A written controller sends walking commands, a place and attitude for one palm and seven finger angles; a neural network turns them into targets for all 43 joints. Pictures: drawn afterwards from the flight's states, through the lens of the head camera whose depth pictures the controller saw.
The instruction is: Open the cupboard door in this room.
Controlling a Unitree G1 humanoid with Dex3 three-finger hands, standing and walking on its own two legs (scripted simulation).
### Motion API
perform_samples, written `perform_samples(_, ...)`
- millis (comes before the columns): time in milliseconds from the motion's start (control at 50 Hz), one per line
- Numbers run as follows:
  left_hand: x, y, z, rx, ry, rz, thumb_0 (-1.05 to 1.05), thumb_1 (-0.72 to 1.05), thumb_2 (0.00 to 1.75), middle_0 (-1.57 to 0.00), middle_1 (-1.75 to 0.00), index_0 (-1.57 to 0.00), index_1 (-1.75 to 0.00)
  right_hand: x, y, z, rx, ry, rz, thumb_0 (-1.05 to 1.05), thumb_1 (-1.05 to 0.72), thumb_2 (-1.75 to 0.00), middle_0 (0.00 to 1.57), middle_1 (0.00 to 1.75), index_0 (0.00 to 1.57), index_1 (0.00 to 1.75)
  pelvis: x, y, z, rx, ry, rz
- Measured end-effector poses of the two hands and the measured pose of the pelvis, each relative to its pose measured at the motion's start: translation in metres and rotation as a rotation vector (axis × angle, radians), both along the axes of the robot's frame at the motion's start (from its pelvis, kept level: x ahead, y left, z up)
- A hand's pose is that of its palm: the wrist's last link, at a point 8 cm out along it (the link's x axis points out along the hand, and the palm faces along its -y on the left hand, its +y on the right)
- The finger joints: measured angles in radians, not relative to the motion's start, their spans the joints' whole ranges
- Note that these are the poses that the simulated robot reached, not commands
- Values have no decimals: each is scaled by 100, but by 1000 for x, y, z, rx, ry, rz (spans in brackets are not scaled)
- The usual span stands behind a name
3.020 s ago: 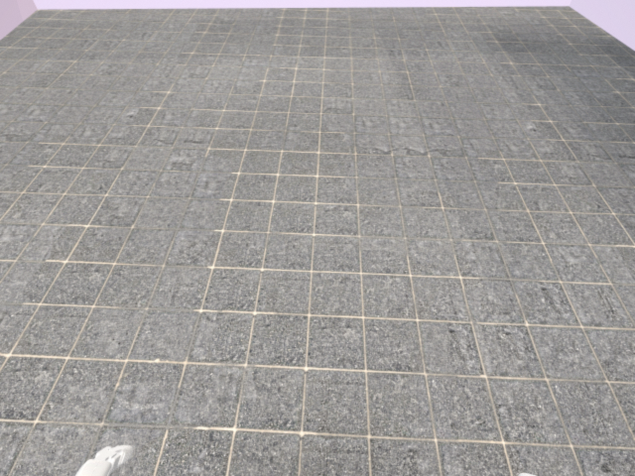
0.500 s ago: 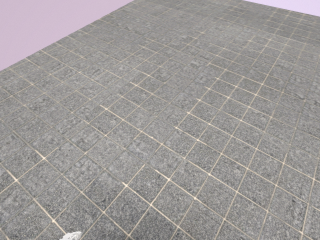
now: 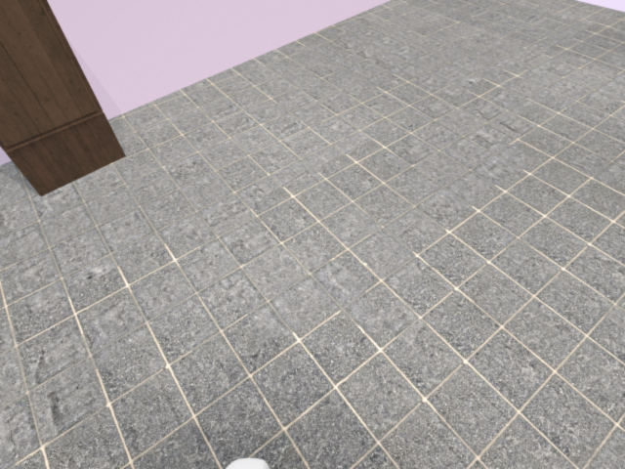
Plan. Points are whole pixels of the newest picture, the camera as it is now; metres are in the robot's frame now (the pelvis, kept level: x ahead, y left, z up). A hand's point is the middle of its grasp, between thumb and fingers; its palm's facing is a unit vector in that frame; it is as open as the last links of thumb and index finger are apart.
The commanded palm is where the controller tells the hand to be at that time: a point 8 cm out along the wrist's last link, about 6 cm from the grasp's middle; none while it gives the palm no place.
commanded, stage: turn or walk to find it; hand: left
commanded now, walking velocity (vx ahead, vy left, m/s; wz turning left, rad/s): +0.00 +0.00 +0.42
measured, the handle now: out of the picture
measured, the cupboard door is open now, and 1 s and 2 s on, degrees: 0 0 0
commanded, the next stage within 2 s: stand and wait in 0.60 s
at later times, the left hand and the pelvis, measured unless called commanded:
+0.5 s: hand out of the picture +0.00 +0.25 -0.16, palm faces +0.22 -0.94 -0.26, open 7.4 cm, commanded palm none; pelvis -0.03 +0.03 +0.00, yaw +11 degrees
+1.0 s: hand out of the picture -0.10 +0.18 -0.18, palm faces +0.36 -0.91 -0.21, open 7.3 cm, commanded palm none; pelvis -0.06 +0.00 +0.00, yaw +19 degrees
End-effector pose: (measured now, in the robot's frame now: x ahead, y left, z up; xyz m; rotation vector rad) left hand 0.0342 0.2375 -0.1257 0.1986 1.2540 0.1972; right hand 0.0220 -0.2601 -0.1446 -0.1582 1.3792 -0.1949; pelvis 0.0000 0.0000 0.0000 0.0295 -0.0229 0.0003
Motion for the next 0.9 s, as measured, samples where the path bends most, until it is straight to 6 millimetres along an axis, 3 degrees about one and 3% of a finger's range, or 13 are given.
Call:
perform_samples(160, -71, 46, -31, -28, 110, 138, 1, 91, 90, -20, -29, -21, -30, 73, 46, 10, -37, -172, 168, 0, -91, -90, 20, 30, 20, 30, -13, 32, -15, -27, 8, 84)
perform_samples(220, -83, 60, -34, -27, 134, 166, 1, 91, 90, -20, -29, -20, -30, 85, 64, 19, -36, -217, 211, 0, -91, -90, 20, 30, 20, 30, -17, 39, -12, -26, -2, 92)
perform_samples(280, -83, 68, -27, -28, 118, 184, 1, 91, 90, -20, -29, -20, -30, 88, 77, 26, -33, -235, 235, 0, -91, -90, 20, 30, 20, 30, -20, 44, -6, -37, -4, 112)
perform_samples(440, -62, 69, -10, -8, 5, 191, 1, 91, 90, -20, -29, -20, -30, 73, 84, 23, 6, -215, 251, 0, -91, -90, 21, 30, 21, 30, -30, 41, 1, -38, -1, 165)
perform_samples(620, -41, 33, 4, 46, -115, 185, 1, 91, 90, -20, -29, -20, -30, 33, 40, -13, 50, -96, 237, 0, -91, -90, 21, 30, 21, 30, -41, 7, -11, -18, 9, 239)
perform_samples(780, -78, -1, 13, 34, -86, 254, 1, 90, 90, -20, -29, -21, -30, 20, 11, -9, 37, -10, 276, 0, -91, -90, 20, 30, 20, 30, -45, -10, 0, 0, 0, 302)
perform_samples(900, -117, -14, 1, -8, -13, 304, 1, 92, 90, -20, -29, -21, -30, 18, 13, -3, 12, 14, 308, 0, -91, -90, 20, 30, 20, 30, -49, -9, 1, -13, 4, 321)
